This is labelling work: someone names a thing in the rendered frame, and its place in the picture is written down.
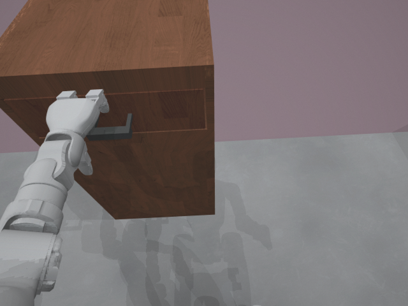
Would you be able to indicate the robot left hand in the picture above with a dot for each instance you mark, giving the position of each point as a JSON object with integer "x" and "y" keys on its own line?
{"x": 78, "y": 115}

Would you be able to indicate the handle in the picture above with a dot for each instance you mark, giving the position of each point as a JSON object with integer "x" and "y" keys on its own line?
{"x": 111, "y": 133}

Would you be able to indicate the robot left forearm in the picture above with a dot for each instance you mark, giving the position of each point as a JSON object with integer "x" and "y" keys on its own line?
{"x": 40, "y": 199}

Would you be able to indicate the cabinet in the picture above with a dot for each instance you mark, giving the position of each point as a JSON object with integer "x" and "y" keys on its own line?
{"x": 122, "y": 46}

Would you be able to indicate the robot left upper arm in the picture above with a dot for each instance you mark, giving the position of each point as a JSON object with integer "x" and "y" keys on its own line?
{"x": 29, "y": 264}

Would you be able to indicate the drawer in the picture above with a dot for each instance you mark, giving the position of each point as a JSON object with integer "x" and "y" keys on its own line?
{"x": 161, "y": 110}

